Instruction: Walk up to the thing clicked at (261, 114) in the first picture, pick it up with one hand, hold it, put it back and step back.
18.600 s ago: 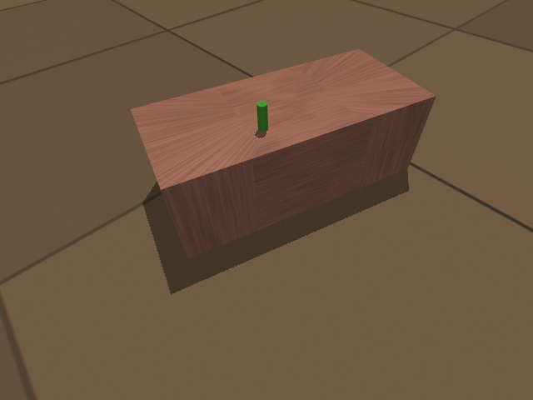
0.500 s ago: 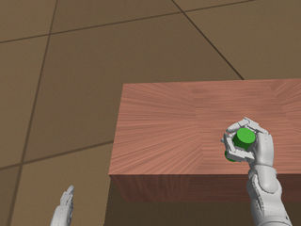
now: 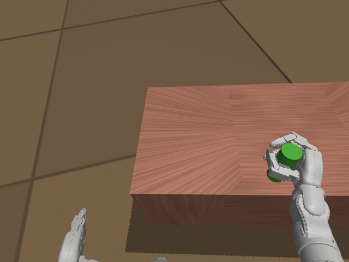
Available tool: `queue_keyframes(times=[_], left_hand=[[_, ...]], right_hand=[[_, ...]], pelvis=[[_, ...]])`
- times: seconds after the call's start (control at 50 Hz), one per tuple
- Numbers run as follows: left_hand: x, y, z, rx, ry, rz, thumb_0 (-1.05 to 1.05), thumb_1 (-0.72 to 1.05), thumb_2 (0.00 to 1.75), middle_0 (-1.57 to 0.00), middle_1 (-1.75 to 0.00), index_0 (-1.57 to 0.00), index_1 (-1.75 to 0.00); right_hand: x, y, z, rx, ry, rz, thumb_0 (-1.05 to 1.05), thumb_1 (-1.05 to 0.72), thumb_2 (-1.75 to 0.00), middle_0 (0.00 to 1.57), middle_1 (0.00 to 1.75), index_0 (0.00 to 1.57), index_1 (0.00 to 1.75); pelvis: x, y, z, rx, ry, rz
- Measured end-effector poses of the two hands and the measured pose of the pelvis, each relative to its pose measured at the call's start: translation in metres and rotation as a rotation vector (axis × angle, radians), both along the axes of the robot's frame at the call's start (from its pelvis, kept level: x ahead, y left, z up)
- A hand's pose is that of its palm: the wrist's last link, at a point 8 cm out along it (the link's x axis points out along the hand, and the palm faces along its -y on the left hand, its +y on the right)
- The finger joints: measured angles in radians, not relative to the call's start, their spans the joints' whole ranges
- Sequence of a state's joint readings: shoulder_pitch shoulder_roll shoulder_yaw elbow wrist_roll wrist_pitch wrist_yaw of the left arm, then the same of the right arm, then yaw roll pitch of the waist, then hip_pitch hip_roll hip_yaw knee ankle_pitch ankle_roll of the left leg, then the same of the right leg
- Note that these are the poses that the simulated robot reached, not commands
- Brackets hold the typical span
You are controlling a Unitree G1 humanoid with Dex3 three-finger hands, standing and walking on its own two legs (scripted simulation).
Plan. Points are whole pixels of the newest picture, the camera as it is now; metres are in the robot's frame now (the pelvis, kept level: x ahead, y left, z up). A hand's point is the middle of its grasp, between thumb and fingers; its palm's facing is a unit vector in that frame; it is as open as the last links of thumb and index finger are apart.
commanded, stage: crouch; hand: right
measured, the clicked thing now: (282, 164) +0.36 -0.19 +0.01
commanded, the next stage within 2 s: lower in 1.10 s
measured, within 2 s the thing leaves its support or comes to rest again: neither
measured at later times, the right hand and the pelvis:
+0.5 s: hand (268, 141) +0.46 -0.19 -0.05, palm faces +0.21 +0.98 +0.02, open 4.9 cm; pelvis -0.02 -0.01 -0.06, yaw +2 degrees
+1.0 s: hand (265, 139) +0.49 -0.20 -0.09, palm faces +0.22 +0.98 +0.00, open 4.9 cm; pelvis -0.02 -0.01 -0.09, yaw +2 degrees
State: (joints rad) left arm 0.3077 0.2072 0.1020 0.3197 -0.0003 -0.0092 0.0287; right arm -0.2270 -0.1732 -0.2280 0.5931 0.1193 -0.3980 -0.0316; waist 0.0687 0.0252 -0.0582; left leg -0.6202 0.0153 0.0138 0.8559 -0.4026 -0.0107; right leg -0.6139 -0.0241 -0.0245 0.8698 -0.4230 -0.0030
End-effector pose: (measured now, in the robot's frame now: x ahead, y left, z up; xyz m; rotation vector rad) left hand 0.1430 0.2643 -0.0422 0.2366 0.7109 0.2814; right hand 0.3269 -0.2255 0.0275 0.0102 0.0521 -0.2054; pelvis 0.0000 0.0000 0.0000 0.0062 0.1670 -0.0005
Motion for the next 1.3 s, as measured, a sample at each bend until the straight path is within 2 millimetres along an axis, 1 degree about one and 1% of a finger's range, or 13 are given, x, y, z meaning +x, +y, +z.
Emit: queue_keyframes(times=[0.12, 0.28, 0.36, 0.44, 0.58, 0.68, 0.8, 0.9, 0.96, 1.18, 1.3], left_hand=[[-0.003, -0.001, -0.003, 0.048, -0.010, -0.022, -0.01, -0.53, 0.05, -0.06, -0.06, -0.06, -0.06], [-0.014, -0.016, -0.011, 0.070, -0.013, -0.069, -0.01, -0.53, 0.06, -0.06, -0.06, -0.06, -0.06], [-0.023, -0.015, -0.012, 0.094, -0.013, -0.070, -0.01, -0.53, 0.06, -0.07, -0.06, -0.07, -0.06], [-0.026, -0.013, -0.010, 0.128, -0.020, -0.076, -0.01, -0.53, 0.06, -0.07, -0.06, -0.07, -0.06], [-0.026, -0.011, 0.001, 0.190, -0.055, -0.099, -0.01, -0.52, 0.05, -0.07, -0.06, -0.07, -0.06], [-0.030, -0.007, -0.002, 0.223, -0.036, -0.098, -0.01, -0.51, 0.05, -0.07, -0.06, -0.07, -0.06], [-0.028, -0.004, -0.009, 0.239, -0.033, -0.097, -0.01, -0.51, 0.05, -0.06, -0.06, -0.07, -0.06], [-0.024, -0.011, -0.013, 0.216, -0.053, -0.109, -0.01, -0.51, 0.06, -0.06, -0.06, -0.07, -0.06], [-0.023, -0.013, -0.013, 0.207, -0.064, -0.115, -0.01, -0.51, 0.06, -0.07, -0.06, -0.07, -0.06], [-0.024, -0.001, -0.007, 0.256, -0.066, -0.119, -0.01, -0.52, 0.06, -0.07, -0.06, -0.07, -0.06], [-0.024, -0.001, -0.009, 0.271, -0.063, -0.123, -0.01, -0.53, 0.06, -0.07, -0.05, -0.07, -0.05]], right_hand=[[0.025, -0.007, -0.023, -0.010, -0.005, -0.014, -0.04, -0.20, -1.11, 0.98, 1.15, 1.05, 1.12], [0.069, -0.016, -0.045, 0.002, -0.012, -0.013, -0.04, -0.20, -1.11, 0.97, 1.15, 1.05, 1.12], [0.083, -0.019, -0.055, 0.003, -0.002, -0.013, -0.04, -0.20, -1.11, 0.97, 1.15, 1.05, 1.12], [0.093, -0.017, -0.066, 0.004, 0.003, 0.002, -0.04, -0.20, -1.11, 0.97, 1.15, 1.05, 1.12], [0.105, -0.018, -0.088, 0.022, 0.012, -0.012, -0.04, -0.20, -1.10, 0.97, 1.15, 1.05, 1.12], [0.112, -0.022, -0.101, 0.007, 0.006, -0.021, -0.04, -0.20, -1.11, 0.97, 1.15, 1.05, 1.12], [0.125, -0.025, -0.107, -0.007, -0.009, -0.021, -0.05, -0.20, -1.11, 0.97, 1.15, 1.05, 1.12], [0.132, -0.023, -0.110, -0.004, 0.000, -0.012, -0.05, -0.19, -1.11, 0.98, 1.15, 1.05, 1.12], [0.134, -0.023, -0.112, -0.005, 0.009, -0.010, -0.05, -0.19, -1.12, 0.98, 1.15, 1.06, 1.12], [0.138, -0.024, -0.128, 0.004, 0.013, -0.010, -0.05, -0.19, -1.12, 0.98, 1.15, 1.06, 1.12], [0.140, -0.025, -0.136, 0.009, 0.014, -0.008, -0.05, -0.19, -1.12, 0.98, 1.15, 1.06, 1.12]], pelvis=[[-0.009, -0.001, -0.014, 0.006, 0.060, 0.004], [-0.015, -0.006, -0.034, 0.021, 0.142, 0.006], [-0.017, -0.010, -0.043, 0.029, 0.174, 0.010], [-0.020, -0.013, -0.052, 0.035, 0.199, 0.016], [-0.023, -0.013, -0.064, 0.045, 0.232, 0.016], [-0.024, -0.012, -0.074, 0.052, 0.263, 0.016], [-0.024, -0.011, -0.083, 0.062, 0.291, 0.015], [-0.023, -0.009, -0.087, 0.064, 0.304, 0.015], [-0.022, -0.008, -0.089, 0.065, 0.308, 0.014], [-0.023, -0.001, -0.096, 0.066, 0.324, 0.014], [-0.023, 0.001, -0.101, 0.070, 0.337, 0.014]])
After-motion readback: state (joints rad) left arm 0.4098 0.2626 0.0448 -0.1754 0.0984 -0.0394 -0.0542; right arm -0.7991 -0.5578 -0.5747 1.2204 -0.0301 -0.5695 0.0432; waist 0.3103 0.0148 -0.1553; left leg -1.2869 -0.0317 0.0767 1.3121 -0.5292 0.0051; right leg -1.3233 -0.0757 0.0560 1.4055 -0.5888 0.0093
